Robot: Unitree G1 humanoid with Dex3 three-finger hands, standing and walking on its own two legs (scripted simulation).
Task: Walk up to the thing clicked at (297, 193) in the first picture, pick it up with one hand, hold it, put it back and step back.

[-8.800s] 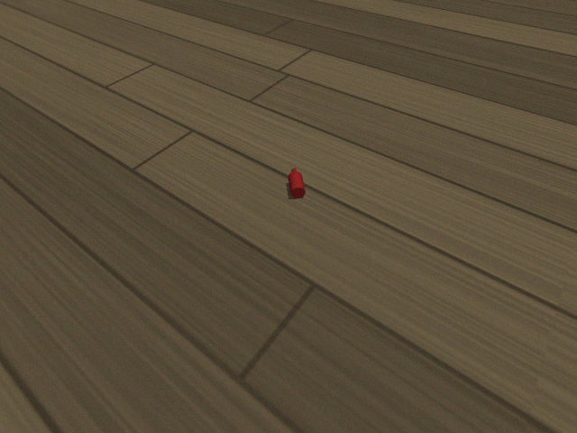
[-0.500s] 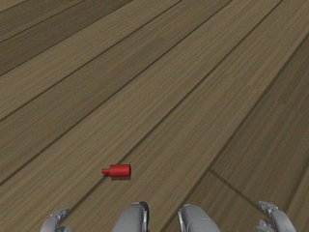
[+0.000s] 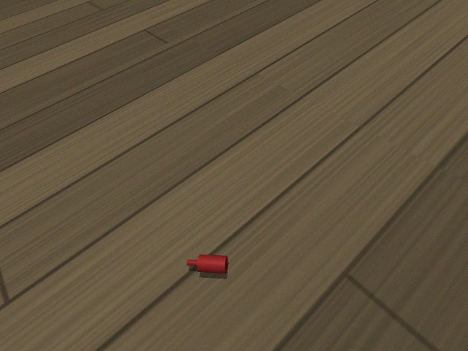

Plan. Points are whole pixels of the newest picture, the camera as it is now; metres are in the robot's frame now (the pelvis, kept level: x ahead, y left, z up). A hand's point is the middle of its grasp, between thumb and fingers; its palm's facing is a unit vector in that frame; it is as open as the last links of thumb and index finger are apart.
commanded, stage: walk up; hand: left
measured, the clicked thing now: (206, 263) +0.54 +0.25 -0.72
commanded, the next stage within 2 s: none
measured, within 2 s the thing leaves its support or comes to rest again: neither
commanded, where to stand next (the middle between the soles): +0.14 +0.02 m, yaw -4 degrees
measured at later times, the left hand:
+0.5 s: hand out of the picture +0.07 +0.24 -0.13, palm faces -0.03 -0.92 -0.40, open 7.4 cm
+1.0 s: hand out of the picture +0.13 +0.25 -0.13, palm faces -0.05 -0.93 -0.35, open 7.4 cm
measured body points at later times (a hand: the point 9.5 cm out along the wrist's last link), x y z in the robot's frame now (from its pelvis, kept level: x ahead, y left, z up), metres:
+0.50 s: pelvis +0.00 -0.02 +0.00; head +0.01 -0.04 +0.45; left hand +0.07 +0.29 -0.10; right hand +0.08 -0.33 -0.13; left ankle +0.00 +0.12 -0.70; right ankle +0.05 -0.14 -0.72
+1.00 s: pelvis +0.03 +0.00 +0.02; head +0.04 +0.00 +0.47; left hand +0.13 +0.30 -0.11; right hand +0.12 -0.30 -0.11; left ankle +0.02 +0.12 -0.72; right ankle +0.06 -0.14 -0.72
